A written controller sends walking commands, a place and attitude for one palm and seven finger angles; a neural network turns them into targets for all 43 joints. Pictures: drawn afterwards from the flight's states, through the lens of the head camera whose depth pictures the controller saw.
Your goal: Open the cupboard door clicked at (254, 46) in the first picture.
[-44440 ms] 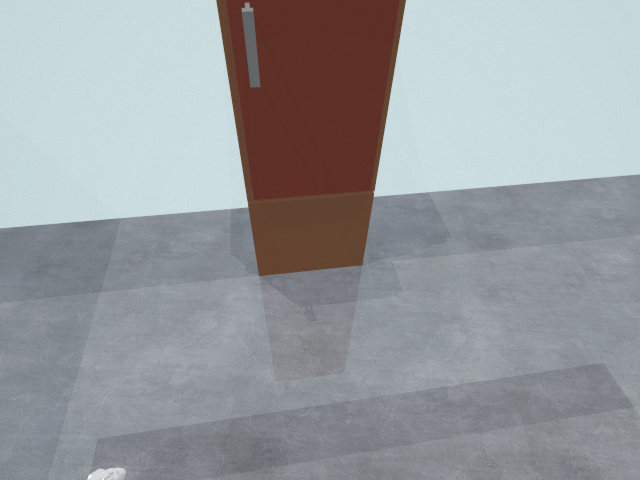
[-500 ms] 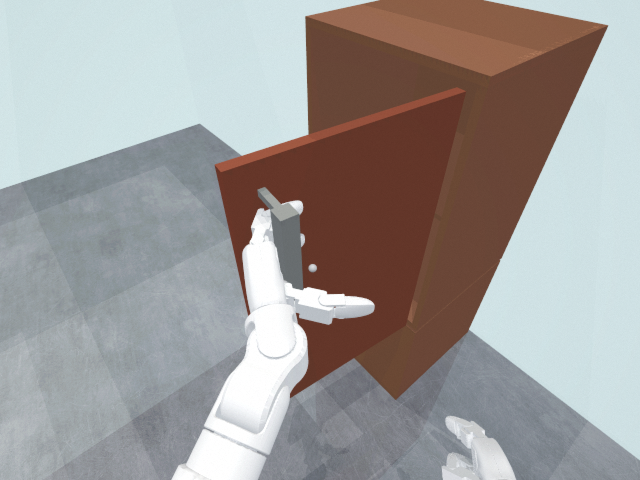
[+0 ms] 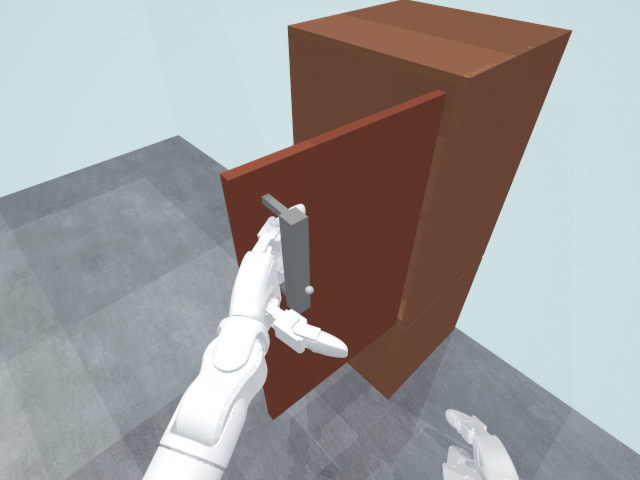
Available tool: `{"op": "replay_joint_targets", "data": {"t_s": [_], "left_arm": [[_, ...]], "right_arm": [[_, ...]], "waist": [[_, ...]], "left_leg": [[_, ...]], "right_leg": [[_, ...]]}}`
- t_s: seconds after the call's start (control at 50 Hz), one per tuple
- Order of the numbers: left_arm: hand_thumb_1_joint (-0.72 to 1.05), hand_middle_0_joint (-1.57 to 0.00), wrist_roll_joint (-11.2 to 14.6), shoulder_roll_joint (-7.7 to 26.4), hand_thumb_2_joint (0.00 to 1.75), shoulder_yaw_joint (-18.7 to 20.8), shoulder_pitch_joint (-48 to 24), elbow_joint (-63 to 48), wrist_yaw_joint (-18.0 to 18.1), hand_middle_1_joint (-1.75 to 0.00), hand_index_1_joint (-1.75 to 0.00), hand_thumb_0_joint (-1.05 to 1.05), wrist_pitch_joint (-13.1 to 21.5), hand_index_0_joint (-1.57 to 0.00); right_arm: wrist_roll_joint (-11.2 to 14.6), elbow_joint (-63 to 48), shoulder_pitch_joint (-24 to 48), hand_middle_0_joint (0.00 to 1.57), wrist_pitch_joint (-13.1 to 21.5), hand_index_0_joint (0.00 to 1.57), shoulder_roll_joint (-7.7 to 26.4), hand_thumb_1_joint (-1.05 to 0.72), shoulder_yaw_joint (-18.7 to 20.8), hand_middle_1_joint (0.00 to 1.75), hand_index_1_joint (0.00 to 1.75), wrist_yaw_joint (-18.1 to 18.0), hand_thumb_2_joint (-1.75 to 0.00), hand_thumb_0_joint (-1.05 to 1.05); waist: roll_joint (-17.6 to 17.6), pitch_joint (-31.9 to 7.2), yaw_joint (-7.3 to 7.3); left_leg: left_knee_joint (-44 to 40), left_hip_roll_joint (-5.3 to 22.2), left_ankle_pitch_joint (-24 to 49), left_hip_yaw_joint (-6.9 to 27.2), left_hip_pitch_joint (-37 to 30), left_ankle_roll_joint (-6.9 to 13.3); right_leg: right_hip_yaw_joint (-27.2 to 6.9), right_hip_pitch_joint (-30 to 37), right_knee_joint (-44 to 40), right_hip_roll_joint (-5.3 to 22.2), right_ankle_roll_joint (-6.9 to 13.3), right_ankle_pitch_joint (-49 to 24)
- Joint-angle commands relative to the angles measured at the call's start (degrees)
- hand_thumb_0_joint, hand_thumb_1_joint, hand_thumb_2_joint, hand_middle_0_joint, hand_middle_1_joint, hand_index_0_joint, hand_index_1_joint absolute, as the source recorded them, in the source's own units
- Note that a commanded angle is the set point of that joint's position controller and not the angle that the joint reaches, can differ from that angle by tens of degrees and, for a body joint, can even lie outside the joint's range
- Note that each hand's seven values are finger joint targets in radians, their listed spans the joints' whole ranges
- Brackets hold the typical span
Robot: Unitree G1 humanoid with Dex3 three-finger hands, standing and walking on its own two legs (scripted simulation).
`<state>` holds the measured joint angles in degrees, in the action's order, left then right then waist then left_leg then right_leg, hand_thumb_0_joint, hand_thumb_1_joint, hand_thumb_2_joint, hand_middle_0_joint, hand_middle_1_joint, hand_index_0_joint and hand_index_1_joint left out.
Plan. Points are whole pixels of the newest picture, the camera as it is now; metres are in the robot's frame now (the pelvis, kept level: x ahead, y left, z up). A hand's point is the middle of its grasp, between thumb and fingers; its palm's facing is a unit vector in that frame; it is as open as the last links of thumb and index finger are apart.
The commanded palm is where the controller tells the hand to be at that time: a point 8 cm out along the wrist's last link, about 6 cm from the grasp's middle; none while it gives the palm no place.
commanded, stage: slide the hand sideways off the handle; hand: left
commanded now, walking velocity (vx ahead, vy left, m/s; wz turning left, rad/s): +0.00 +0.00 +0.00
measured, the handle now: (285, 256) +0.35 +0.07 +0.14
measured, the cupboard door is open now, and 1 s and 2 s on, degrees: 86 86 86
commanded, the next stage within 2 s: draw the hand back to the body in 0.84 s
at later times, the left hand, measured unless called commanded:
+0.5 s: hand (275, 321) +0.25 +0.07 +0.13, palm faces -0.05 -1.00 -0.01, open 16.3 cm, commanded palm +0.22 +0.13 +0.14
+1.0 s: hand (234, 361) +0.20 +0.10 +0.13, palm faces -0.02 -1.00 -0.04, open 16.3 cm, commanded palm +0.18 +0.16 +0.14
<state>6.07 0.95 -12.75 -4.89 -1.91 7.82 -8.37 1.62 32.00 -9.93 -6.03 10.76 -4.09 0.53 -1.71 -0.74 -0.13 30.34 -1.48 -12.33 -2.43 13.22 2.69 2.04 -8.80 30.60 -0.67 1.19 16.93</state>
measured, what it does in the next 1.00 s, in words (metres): stands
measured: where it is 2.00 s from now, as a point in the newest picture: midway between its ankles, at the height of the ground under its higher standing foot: outside the picture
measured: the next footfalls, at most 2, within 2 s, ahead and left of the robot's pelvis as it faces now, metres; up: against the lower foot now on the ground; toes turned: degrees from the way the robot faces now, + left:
none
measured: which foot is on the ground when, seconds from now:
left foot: down 0.00-1.00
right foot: down 0.00-1.00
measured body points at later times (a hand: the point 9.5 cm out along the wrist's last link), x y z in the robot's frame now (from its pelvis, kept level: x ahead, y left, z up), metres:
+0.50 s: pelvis +0.03 -0.02 +0.00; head -0.01 -0.04 +0.45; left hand +0.25 +0.12 +0.14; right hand +0.23 -0.22 -0.06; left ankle +0.05 +0.09 -0.73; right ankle +0.00 -0.11 -0.73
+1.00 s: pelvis +0.03 -0.04 -0.01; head +0.00 -0.06 +0.44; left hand +0.20 +0.16 +0.14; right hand +0.23 -0.26 -0.07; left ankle +0.05 +0.09 -0.73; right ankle +0.00 -0.11 -0.73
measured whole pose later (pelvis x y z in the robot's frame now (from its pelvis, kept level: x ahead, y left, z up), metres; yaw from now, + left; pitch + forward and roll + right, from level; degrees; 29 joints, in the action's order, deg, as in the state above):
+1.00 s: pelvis +0.03 -0.04 -0.01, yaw +2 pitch -2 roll +0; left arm 14.4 11.4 2.1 30.9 -28.2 -9.7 0.1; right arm 2.4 29.6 -14.3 6.9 14.6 -2.3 -2.6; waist -3.8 -3.0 -2.0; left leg 36.0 0.8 -17.1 0.6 16.8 -0.1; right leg 4.8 -10.5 33.4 -3.2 3.9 21.1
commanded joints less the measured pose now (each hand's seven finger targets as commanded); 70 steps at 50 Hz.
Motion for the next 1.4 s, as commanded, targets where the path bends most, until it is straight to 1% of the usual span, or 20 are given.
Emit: {"op": "replay_joint_targets", "data": {"t_s": [0.0, 0.16, 0.28, 0.34, 0.38, 0.54, 0.56, 0.64, 0.68, 0.76, 0.82, 1.0, 1.04, 1.08, 1.14, 1.2, 1.24, 1.32, 1.34, 1.38], "left_arm": [[-0.5, -0.15, -1.21, 1.2, 0.3, 2.19, -11.27, -18.31, 0.64, -0.3, -0.3, 0.0, 3.86, -0.15], [-0.5, -0.15, -0.02, 4.76, 0.3, 4.96, -0.43, -27.15, -0.99, -0.3, -0.3, 0.0, 3.56, -0.15], [-0.5, -0.15, 0.71, 5.76, 0.3, 5.08, 3.21, -30.61, -3.38, -0.3, -0.3, 0.0, 3.79, -0.15], [-0.5, -0.15, 1.29, 7.95, 0.3, 7.83, 8.95, -31.8, -4.64, -0.3, -0.3, 0.0, 4.29, -0.15], [-0.5, -0.15, 1.71, 6.7, 0.3, 6.44, 9.86, -33.52, -5.93, -0.3, -0.3, 0.0, 4.48, -0.15], [-0.5, -0.15, 3.58, 11.67, 0.3, 12.87, 22.1, -36.92, -9.59, -0.3, -0.3, 0.0, 5.56, -0.15], [-0.5, -0.15, 3.99, 10.57, 0.3, 11.76, 22.54, -37.88, -10.26, -0.3, -0.3, 0.0, 5.78, -0.15], [-0.5, -0.15, 5.79, 13.7, 0.3, 15.91, 26.69, -39.77, -12.36, -0.3, -0.3, 0.0, 7.38, -0.15], [-0.5, -0.15, 6.35, 12.98, 0.3, 15.56, 26.91, -40.0, -13.52, -0.3, -0.3, 0.0, 8.35, -0.15], [-0.5, -0.15, 8.16, 15.27, 0.3, 18.63, 31.28, -40.73, -15.95, -0.3, -0.3, 0.0, 10.31, -0.15], [-0.5, -0.15, 9.39, 13.91, 0.3, 17.6, 31.32, -40.04, -17.43, -0.3, -0.3, 0.0, 11.57, -0.15], [-0.5, -0.15, 8.96, 16.52, 0.3, 19.69, 26.67, -38.38, -16.6, -0.3, -0.3, 0.0, 12.7, -0.15], [-0.5, -0.15, 9.13, 18.29, 0.3, 21.46, 27.06, -37.82, -16.3, -0.3, -0.3, 0.0, 12.27, -0.15], [-0.5, -0.15, 9.4, 16.66, 0.3, 20.14, 26.83, -38.19, -16.63, -0.3, -0.3, 0.0, 11.59, -0.15], [-0.5, -0.15, 9.68, 18.15, 0.3, 21.48, 26.3, -37.7, -16.69, -0.3, -0.3, 0.0, 10.35, -0.15], [-0.5, -0.15, 9.8, 17.12, 0.3, 20.73, 26.37, -38.8, -17.1, -0.3, -0.3, 0.0, 9.03, -0.15], [-0.5, -0.15, 9.81, 18.78, 0.3, 22.54, 26.58, -38.2, -16.95, -0.3, -0.3, 0.0, 8.21, -0.15], [-0.5, -0.15, 10.03, 18.31, 0.3, 22.66, 24.78, -39.99, -17.19, -0.3, -0.3, 0.0, 7.25, -0.15], [-0.47, -0.15, 10.11, 20.18, 0.32, 24.54, 24.84, -39.55, -16.96, -0.3, -0.3, 0.0, 7.14, -0.15], [-0.4, -0.15, 10.66, 19.83, 0.34, 24.9, 24.63, -39.18, -17.45, -0.3, -0.3, 0.0, 6.85, -0.15]], "right_arm": [[-0.09, -11.59, 11.47, 0.2, 2.16, 0.2, 5.27, -0.9, 2.37, 0.3, 0.3, 0.15, -0.9, 0.0], [-0.07, -12.82, 11.71, 0.2, 2.67, 0.2, 5.11, -0.9, 2.07, 0.3, 0.3, -0.61, -0.9, 0.0], [-0.06, -13.0, 11.17, 0.2, 4.21, 0.2, 5.61, -0.9, 2.12, 0.3, 0.3, -1.15, -0.9, 0.0], [-0.17, -13.03, 9.96, 0.2, 5.29, 0.2, 5.86, -0.9, 2.37, 0.3, 0.3, -1.28, -0.9, 0.0], [-0.06, -13.46, 9.91, 0.2, 5.75, 0.2, 5.81, -0.9, 2.25, 0.3, 0.3, -1.23, -0.9, 0.0], [0.19, -14.2, 7.64, 0.2, 7.75, 0.2, 6.42, -0.9, 2.67, 0.3, 0.3, -1.49, -0.9, 0.0], [0.22, -14.41, 7.55, 0.2, 8.07, 0.2, 6.42, -0.9, 2.47, 0.3, 0.3, -1.49, -0.9, 0.0], [0.39, -14.35, 6.04, 0.2, 9.86, 0.2, 6.92, -0.9, 2.89, 0.3, 0.3, -1.97, -0.9, 0.0], [0.45, -14.27, 5.74, 0.2, 10.9, 0.2, 7.02, -0.9, 3.02, 0.3, 0.3, -2.24, -0.9, 0.0], [0.67, -14.04, 4.77, 0.2, 13.07, 0.2, 7.49, -0.9, 3.42, 0.3, 0.3, -2.71, -0.9, 0.0], [0.83, -13.76, 4.27, 0.2, 14.75, 0.2, 7.7, -0.9, 3.44, 0.3, 0.3, -2.9, -0.9, 0.0], [0.93, -12.37, 4.94, 0.2, 17.9, 0.2, 7.9, -0.9, 3.63, 0.3, 0.3, -3.71, -0.9, 0.0], [0.98, -11.87, 4.98, 0.2, 18.07, 0.2, 8.0, -0.9, 3.59, 0.3, 0.3, -3.79, -0.9, 0.0], [1.14, -12.24, 5.63, 0.2, 18.42, 0.2, 7.76, -0.9, 3.24, 0.3, 0.3, -3.82, -0.9, 0.0], [1.24, -11.68, 5.58, 0.2, 18.79, 0.2, 8.16, -0.9, 3.27, 0.3, 0.3, -4.04, -0.9, 0.0], [1.37, -12.01, 5.62, 0.2, 18.98, 0.2, 8.08, -0.9, 2.93, 0.3, 0.3, -4.03, -0.9, 0.0], [1.4, -11.47, 5.53, 0.2, 18.89, 0.2, 8.35, -0.9, 3.03, 0.3, 0.3, -4.06, -0.9, 0.0], [1.45, -11.82, 5.46, 0.2, 18.8, 0.2, 8.31, -0.9, 2.82, 0.3, 0.3, -4.16, -0.9, 0.0], [1.49, -11.43, 5.58, 0.2, 18.81, 0.2, 8.5, -0.9, 2.94, 0.3, 0.3, -4.26, -0.9, 0.0], [1.57, -11.36, 5.65, 0.2, 18.78, 0.2, 8.46, -0.9, 2.84, 0.3, 0.3, -4.4, -0.9, 0.0]], "waist": [[3.07, -7.46, -1.56], [2.1, -6.42, -1.67], [2.28, -4.55, -0.58], [3.36, -6.92, -1.55], [3.01, -6.68, -1.04], [3.04, -6.69, -2.13], [2.34, -6.38, -1.77], [3.29, -5.97, -1.8], [3.05, -5.32, -1.23], [2.15, -6.21, -1.81], [3.38, -4.82, -1.39], [2.18, -2.72, -1.74], [2.01, -3.01, -2.3], [0.75, -3.0, -2.36], [1.94, -3.04, -2.53], [-0.42, -3.69, -2.69], [0.89, -3.38, -2.77], [0.21, -4.52, -2.54], [1.07, -4.22, -2.73], [0.55, -3.87, -2.6]], "left_leg": [[-5.87, 2.54, -1.08, 4.02, -6.65, -1.5], [-4.84, 2.34, 1.57, 2.97, -7.67, -1.0], [-3.95, 2.06, 2.03, 3.11, -7.88, -0.65], [-3.15, 1.93, 4.74, 2.98, -8.26, -0.54], [-2.76, 1.78, 6.03, 2.61, -8.27, -0.41], [-0.46, 1.52, 10.07, 2.01, -6.71, -0.16], [-0.43, 1.36, 9.87, 1.97, -6.53, -0.1], [1.11, 1.3, 9.88, 2.06, -5.42, -0.13], [1.79, 1.08, 9.05, 2.14, -5.23, -0.08], [2.86, 0.82, 8.75, 2.32, -4.15, -0.16], [3.52, 0.74, 7.55, 2.88, -3.05, -0.18], [3.78, 0.58, 2.44, 3.3, -1.73, -0.26], [3.37, 0.83, 2.4, 3.44, -1.6, -0.36], [2.61, 0.78, 2.36, 3.23, -2.28, -0.31], [1.52, 1.19, 2.37, 3.63, -2.75, -0.26], [0.14, 1.18, 2.45, 3.73, -3.44, -0.32], [-0.09, 1.34, 2.52, 3.88, -3.14, -0.32], [-0.98, 1.32, 2.81, 4.11, -4.26, -0.42], [-0.8, 1.51, 2.96, 4.2, -3.98, -0.43], [-1.06, 1.4, 2.91, 4.24, -4.23, -0.45]], "right_leg": [[0.32, -5.07, -7.1, -0.44, 1.44, -0.8], [-0.66, -4.44, -9.14, -0.45, 1.09, -2.26], [-0.65, -6.13, -9.24, -0.39, 0.57, -3.34], [-0.62, -4.33, -8.38, -0.43, 0.57, -6.87], [-0.6, -4.54, -7.73, -0.23, 0.25, -9.78], [-0.97, -3.38, -5.9, 0.06, -0.29, -18.2], [-0.98, -3.78, -5.54, 0.22, -0.52, -18.84], [-1.39, -4.26, -5.32, 0.52, -1.14, -20.92], [-1.93, -5.45, -5.49, 0.8, -1.58, -20.61], [-2.58, -5.39, -5.09, 1.29, -1.9, -21.35], [-2.59, -6.97, -5.01, 1.39, -2.31, -19.91], [-3.99, -9.97, -7.68, 1.77, -1.29, -5.28], [-3.83, -9.15, -7.91, 1.87, -0.97, -4.68], [-3.04, -9.32, -7.66, 1.47, -0.91, -4.67], [-1.58, -9.0, -7.3, 0.81, -0.72, -5.03], [-0.14, -8.68, -6.27, 0.22, -0.54, -5.7], [0.05, -8.23, -6.42, 0.07, -0.46, -5.78], [1.08, -8.22, -5.78, -0.33, -0.47, -6.02], [0.9, -7.83, -6.07, -0.37, -0.31, -6.0], [1.02, -8.15, -6.25, -0.44, -0.37, -6.0]]}}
